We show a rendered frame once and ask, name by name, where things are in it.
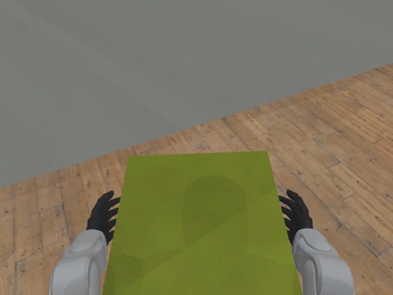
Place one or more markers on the right robot forearm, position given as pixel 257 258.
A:
pixel 323 272

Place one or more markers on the left robot forearm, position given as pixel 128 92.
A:
pixel 83 262

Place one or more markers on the carton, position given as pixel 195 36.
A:
pixel 200 224

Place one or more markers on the right robot hand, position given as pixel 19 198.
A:
pixel 298 214

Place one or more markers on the left robot hand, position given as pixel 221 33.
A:
pixel 100 215

